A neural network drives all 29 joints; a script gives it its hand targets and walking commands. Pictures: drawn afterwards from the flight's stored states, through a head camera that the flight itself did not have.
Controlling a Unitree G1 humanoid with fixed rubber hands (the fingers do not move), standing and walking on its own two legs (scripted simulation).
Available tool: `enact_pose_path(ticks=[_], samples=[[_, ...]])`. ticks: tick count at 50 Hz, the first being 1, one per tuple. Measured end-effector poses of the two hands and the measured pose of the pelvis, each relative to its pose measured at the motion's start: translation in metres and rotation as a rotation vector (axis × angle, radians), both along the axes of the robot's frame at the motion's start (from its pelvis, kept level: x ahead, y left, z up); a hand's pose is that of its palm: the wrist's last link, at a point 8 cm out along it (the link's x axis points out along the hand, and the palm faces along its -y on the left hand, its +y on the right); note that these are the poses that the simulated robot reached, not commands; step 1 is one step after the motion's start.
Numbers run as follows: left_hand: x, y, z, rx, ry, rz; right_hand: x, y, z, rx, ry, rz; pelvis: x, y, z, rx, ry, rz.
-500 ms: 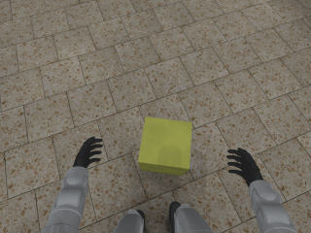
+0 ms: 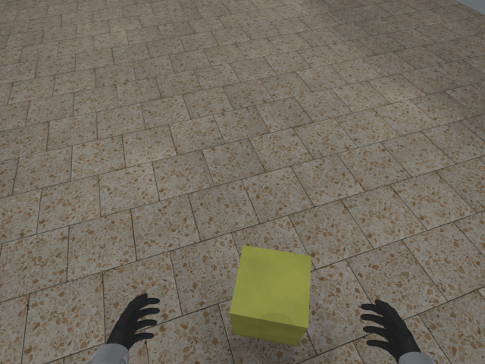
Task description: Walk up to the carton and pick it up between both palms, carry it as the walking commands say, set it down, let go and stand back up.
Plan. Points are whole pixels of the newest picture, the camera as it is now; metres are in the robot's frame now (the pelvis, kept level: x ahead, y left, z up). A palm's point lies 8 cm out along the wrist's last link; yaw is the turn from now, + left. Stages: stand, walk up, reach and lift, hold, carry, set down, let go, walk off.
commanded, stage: let go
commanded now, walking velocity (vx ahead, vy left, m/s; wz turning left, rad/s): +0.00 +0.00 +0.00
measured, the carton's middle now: (269, 297) +0.42 -0.06 -0.63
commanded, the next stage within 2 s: stand in 0.28 s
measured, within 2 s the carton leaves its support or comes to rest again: neither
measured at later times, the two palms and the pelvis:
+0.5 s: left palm (110, 363) +0.14 +0.25 -0.10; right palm out of the picture +0.14 -0.26 -0.09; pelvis +0.03 +0.00 -0.01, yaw -3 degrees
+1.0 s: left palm out of the picture +0.08 +0.23 -0.13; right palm out of the picture +0.04 -0.27 -0.14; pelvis +0.04 -0.01 -0.01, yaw -5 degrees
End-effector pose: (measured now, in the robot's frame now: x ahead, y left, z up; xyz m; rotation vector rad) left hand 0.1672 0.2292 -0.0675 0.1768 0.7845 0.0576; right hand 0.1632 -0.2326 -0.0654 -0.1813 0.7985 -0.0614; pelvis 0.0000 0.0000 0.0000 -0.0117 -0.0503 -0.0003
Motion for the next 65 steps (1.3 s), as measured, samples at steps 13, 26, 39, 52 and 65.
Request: enact_pose_path(ticks=[13, 26, 39, 52, 65], samples=[[0.008, 0.003, -0.001, 0.006, -0.009, 0.006, 0.003, -0.001, 0.000, -0.041, 0.021, -0.043, 0.008, 0.004, -0.002, 0.001, 0.005, -0.015], [-0.029, 0.023, -0.033, 0.102, 0.128, 0.036, -0.024, -0.027, -0.030, -0.111, 0.049, -0.102, 0.035, 0.002, -0.007, 0.004, 0.098, -0.054], [-0.048, 0.011, -0.053, 0.100, 0.246, 0.040, -0.062, -0.034, -0.056, -0.098, 0.205, -0.162, 0.045, -0.006, -0.011, 0.013, 0.100, -0.073], [-0.090, 0.000, -0.063, 0.108, 0.384, 0.042, -0.135, -0.038, -0.075, -0.079, 0.421, -0.208, 0.034, -0.014, -0.009, 0.023, 0.076, -0.093], [-0.135, -0.012, -0.072, 0.083, 0.525, 0.041, -0.193, -0.019, -0.084, -0.033, 0.580, -0.234, 0.022, -0.014, -0.007, 0.021, 0.055, -0.110]])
